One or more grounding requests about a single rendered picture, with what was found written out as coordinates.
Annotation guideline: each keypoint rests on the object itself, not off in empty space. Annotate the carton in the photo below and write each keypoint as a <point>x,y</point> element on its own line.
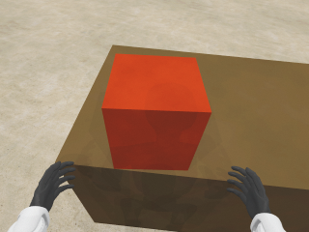
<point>155,110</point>

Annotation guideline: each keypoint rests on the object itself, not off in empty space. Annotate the right robot hand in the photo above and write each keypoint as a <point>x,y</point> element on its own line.
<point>253,193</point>

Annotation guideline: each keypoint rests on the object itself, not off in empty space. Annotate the left robot hand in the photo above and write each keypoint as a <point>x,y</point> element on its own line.
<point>48,188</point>

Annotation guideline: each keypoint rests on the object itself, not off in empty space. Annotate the left robot forearm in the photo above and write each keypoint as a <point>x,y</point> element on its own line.
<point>31,219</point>

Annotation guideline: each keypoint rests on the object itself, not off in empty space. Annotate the pedestal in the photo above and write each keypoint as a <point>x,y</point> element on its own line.
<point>259,119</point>

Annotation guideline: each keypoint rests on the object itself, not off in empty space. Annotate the right robot forearm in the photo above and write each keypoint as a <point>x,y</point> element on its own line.
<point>266,222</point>

